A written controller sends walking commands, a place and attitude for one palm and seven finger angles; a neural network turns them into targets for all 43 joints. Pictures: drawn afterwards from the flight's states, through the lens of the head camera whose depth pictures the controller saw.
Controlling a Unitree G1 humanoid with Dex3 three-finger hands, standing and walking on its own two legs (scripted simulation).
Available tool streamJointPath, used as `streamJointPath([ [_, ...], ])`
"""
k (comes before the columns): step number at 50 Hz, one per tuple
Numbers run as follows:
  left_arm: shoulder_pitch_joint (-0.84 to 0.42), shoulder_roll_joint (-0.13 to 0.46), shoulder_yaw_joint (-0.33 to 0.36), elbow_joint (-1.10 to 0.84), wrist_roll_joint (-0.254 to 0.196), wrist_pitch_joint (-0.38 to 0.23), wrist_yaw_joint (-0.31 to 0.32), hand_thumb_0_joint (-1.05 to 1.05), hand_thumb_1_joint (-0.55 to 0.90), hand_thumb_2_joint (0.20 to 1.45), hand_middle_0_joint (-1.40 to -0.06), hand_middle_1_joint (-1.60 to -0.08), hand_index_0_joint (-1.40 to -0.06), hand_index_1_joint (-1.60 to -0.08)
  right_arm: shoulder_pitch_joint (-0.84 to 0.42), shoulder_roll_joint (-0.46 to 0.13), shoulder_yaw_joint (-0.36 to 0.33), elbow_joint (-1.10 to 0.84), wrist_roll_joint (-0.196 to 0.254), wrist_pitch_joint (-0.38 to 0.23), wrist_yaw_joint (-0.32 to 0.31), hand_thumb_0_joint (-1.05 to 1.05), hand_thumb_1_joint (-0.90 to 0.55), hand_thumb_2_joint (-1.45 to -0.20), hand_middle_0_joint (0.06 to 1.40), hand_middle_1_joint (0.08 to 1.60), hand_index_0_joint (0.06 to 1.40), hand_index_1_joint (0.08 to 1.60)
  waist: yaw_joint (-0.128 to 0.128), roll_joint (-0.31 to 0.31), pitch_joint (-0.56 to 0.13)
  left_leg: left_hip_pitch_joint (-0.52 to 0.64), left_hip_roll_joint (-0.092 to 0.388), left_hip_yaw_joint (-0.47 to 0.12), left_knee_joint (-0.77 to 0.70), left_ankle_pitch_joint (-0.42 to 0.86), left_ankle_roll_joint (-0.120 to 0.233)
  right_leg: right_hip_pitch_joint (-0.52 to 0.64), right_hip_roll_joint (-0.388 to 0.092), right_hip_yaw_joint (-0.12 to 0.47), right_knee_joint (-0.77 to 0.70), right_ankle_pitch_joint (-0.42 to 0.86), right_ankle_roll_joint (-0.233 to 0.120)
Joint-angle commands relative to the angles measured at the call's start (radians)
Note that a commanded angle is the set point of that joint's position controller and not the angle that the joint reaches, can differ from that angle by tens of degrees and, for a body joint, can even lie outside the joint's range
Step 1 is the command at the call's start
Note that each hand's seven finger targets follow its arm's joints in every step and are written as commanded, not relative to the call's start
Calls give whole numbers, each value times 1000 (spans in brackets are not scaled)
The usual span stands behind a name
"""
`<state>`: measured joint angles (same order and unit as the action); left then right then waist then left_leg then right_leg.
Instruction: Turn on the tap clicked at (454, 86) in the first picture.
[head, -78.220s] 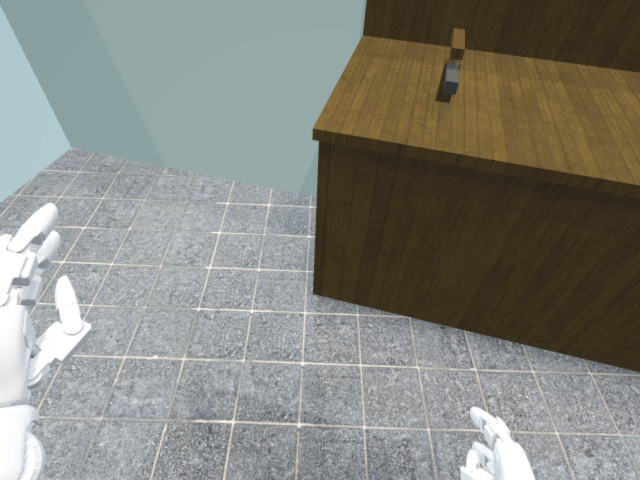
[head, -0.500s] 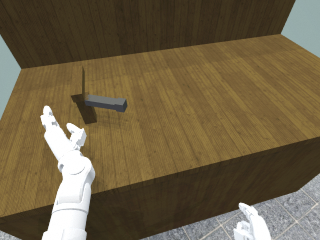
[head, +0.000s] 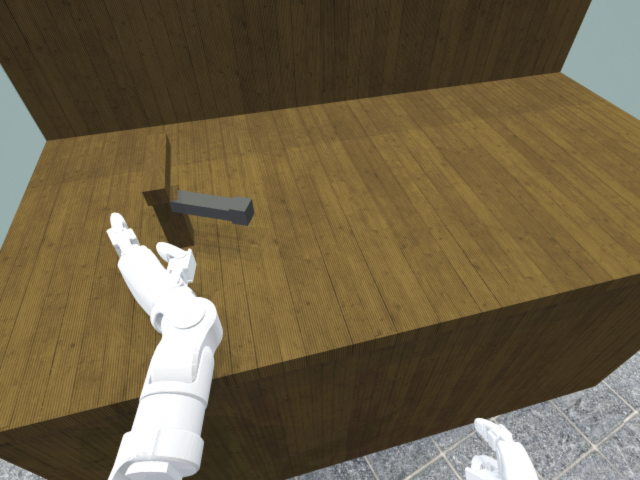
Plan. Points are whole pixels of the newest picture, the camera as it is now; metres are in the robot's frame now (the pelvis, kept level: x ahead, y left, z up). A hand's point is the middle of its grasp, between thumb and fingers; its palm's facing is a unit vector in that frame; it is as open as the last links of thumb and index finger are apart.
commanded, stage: push the lever round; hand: left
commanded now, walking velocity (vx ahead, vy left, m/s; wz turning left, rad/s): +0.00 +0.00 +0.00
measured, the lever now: (241, 211) +0.44 +0.16 +0.11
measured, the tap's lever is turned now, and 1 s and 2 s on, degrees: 62 62 62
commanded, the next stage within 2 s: lift the hand up off the lever in 0.98 s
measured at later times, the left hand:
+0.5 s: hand (209, 239) +0.39 +0.19 +0.10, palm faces +0.82 -0.57 -0.09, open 7.8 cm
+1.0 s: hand (210, 231) +0.41 +0.20 +0.10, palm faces +0.81 -0.57 -0.10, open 7.8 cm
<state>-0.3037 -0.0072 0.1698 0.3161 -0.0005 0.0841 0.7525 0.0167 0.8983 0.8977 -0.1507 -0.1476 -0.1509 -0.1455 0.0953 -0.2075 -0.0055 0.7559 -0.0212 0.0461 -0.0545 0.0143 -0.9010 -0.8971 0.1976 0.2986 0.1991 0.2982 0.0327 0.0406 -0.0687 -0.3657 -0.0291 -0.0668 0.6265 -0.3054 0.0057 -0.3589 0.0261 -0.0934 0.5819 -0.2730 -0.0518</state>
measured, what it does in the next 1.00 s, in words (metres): stands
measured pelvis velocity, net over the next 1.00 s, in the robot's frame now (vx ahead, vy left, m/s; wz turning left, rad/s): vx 0.01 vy -0.02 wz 0.00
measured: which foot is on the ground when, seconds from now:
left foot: down 0.00-1.00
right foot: down 0.00-1.00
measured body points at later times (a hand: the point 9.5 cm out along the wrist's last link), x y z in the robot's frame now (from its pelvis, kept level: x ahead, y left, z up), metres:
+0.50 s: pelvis -0.01 -0.01 -0.01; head +0.01 -0.02 +0.44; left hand +0.35 +0.22 +0.11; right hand +0.16 -0.24 -0.12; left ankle +0.01 +0.11 -0.73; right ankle +0.02 -0.09 -0.73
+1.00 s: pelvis +0.01 -0.02 +0.00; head +0.02 -0.03 +0.45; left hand +0.36 +0.22 +0.10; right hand +0.16 -0.26 -0.12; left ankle +0.01 +0.11 -0.73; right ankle +0.02 -0.09 -0.73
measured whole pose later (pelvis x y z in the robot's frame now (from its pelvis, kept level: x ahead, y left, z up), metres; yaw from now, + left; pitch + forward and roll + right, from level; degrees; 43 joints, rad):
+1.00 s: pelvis +0.01 -0.02 +0.00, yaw +0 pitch +6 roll +0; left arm -0.55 0.02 0.30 0.60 0.06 0.06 0.86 0.02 0.90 0.90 -0.15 -0.15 -0.15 -0.15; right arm 0.12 -0.22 -0.03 0.78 -0.04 0.04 -0.02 0.01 -0.90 -0.90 0.20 0.30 0.20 0.30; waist -0.01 0.03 -0.10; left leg -0.44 -0.01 -0.07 0.65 -0.32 -0.01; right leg -0.44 0.04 -0.10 0.62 -0.29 -0.07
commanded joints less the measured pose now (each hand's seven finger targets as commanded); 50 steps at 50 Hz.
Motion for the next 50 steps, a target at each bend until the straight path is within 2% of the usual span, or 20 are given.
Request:
streamJointPath([
  [1,-409,122,24,-205,46,-54,44,0,900,900,-150,-150,-150,-150,-153,-103,-36,-146,-10,-53,-2,0,-900,-900,200,300,200,300,0,-56,-259,52,22,7,-72,206,-8,123,-47,51,-97,115,12],
  [4,-399,157,67,-206,69,-59,73,0,900,900,-150,-150,-150,-150,-143,-101,-42,-137,-21,-49,8,0,-900,-900,200,300,200,300,14,-27,-295,50,24,7,-58,254,-16,138,-44,47,-76,157,8],
  [6,-423,112,21,-218,79,-67,80,0,900,900,-150,-150,-150,-150,-143,-95,-43,-142,-22,-48,17,0,-900,-900,200,300,200,300,5,-22,-323,60,27,16,-40,279,-16,135,-46,45,-61,187,7],
  [8,-426,75,-10,-178,81,-56,82,0,900,900,-150,-150,-150,-150,-144,-97,-42,-139,-22,-48,23,0,-900,-900,200,300,200,300,-5,-33,-292,47,28,14,-39,266,-14,113,-46,40,-63,175,8],
  [13,-506,79,5,-49,56,-35,88,0,900,900,-150,-150,-150,-150,-154,-105,-39,-123,-13,-51,14,0,-900,-900,200,300,200,300,-32,-114,-199,-13,21,14,-58,102,6,69,-53,57,-124,17,24],
  [14,-521,112,43,-35,57,-37,95,0,900,900,-150,-150,-150,-150,-150,-107,-40,-114,-12,-51,11,0,-900,-900,200,300,200,300,-27,-115,-192,-20,19,7,-73,72,4,68,-50,55,-127,-14,23],
  [16,-612,70,-7,-50,72,-53,109,0,900,900,-150,-150,-150,-150,-158,-99,-37,-112,-15,-62,16,0,-900,-900,200,300,200,300,-36,-72,-220,-13,16,11,-63,46,4,45,-51,56,-114,-31,24],
  [18,-645,101,22,-40,94,-68,128,0,900,900,-150,-150,-150,-150,-139,-97,-41,-98,-24,-69,21,0,-900,-900,200,300,200,300,-32,-33,-267,-8,17,17,-48,57,4,43,-49,57,-96,-11,22],
  [19,-621,163,88,-26,98,-73,138,0,900,900,-150,-150,-150,-150,-127,-101,-44,-92,-28,-67,19,0,-900,-900,200,300,200,300,-18,-54,-278,-25,17,10,-51,62,4,61,-44,56,-93,-11,22],
  [23,-657,131,58,-9,115,-87,145,0,900,900,-150,-150,-150,-150,-110,-97,-46,-99,-35,-59,28,0,-900,-900,200,300,200,300,-29,-31,-337,-19,21,25,-18,140,5,76,-52,60,-65,76,21],
  [24,-620,181,116,17,115,-83,146,0,900,900,-150,-150,-150,-150,-97,-106,-51,-94,-36,-53,25,0,-900,-900,200,300,200,300,-22,-53,-337,-29,23,15,-23,152,4,85,-47,54,-62,84,19],
  [27,-627,140,82,31,100,-73,136,0,900,900,-150,-150,-150,-150,-88,-110,-52,-111,-32,-45,29,0,-900,-900,200,300,200,300,-36,-83,-353,-27,21,32,-7,207,10,106,-54,60,-54,183,26],
  [29,-571,179,135,47,94,-63,132,0,900,900,-150,-150,-150,-150,-71,-117,-57,-112,-29,-37,28,0,-900,-900,200,300,200,300,-14,-82,-360,-26,21,28,-17,247,7,137,-51,55,-46,239,22],
  [32,-583,143,96,30,85,-55,122,0,900,900,-150,-150,-150,-150,-61,-115,-57,-121,-25,-33,33,0,-900,-900,200,300,200,300,-28,-92,-354,-21,20,39,-12,266,11,145,-57,58,-49,290,30],
  [34,-579,193,143,13,93,-62,124,0,900,900,-150,-150,-150,-150,-56,-121,-62,-115,-26,-31,30,0,-900,-900,200,300,200,300,-21,-100,-349,-18,23,36,-15,278,14,152,-53,58,-50,301,29],
  [37,-613,151,87,-50,103,-81,121,0,900,900,-150,-150,-150,-150,-55,-112,-64,-122,-25,-38,37,0,-900,-900,200,300,200,300,-31,-63,-366,6,24,45,-6,299,12,147,-55,58,-41,324,28],
  [39,-609,177,108,-35,112,-84,122,0,900,900,-150,-150,-150,-150,-53,-116,-65,-108,-27,-39,35,0,-900,-900,200,300,200,300,-31,-58,-343,4,26,36,-11,285,12,131,-51,54,-47,286,24],
  [40,-630,131,59,-43,112,-87,116,0,900,900,-150,-150,-150,-150,-57,-111,-62,-113,-24,-42,38,0,-900,-900,200,300,200,300,-42,-48,-333,10,24,38,-12,278,12,115,-51,52,-44,271,24],
  [45,-642,143,73,46,96,-72,108,0,900,900,-150,-150,-150,-150,-64,-115,-59,-102,-18,-43,29,0,-900,-900,200,300,200,300,-52,-69,-278,-21,21,36,-29,195,14,88,-54,57,-75,170,29],
  [50,-694,200,130,73,99,-86,122,0,900,900,-150,-150,-150,-150,-57,-116,-57,-99,-23,-44,25,0,-900,-900,200,300,200,300,-44,-74,-330,-32,18,38,-31,184,16,108,-54,63,-70,164,32],
])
